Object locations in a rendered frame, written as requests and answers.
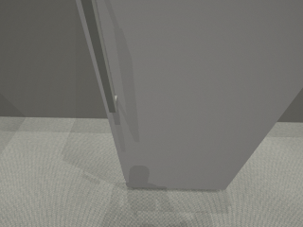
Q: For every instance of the fridge door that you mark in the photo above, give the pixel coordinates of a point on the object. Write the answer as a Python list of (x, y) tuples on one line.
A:
[(199, 84)]

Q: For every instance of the handle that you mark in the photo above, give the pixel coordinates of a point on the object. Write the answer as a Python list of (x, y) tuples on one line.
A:
[(91, 16)]

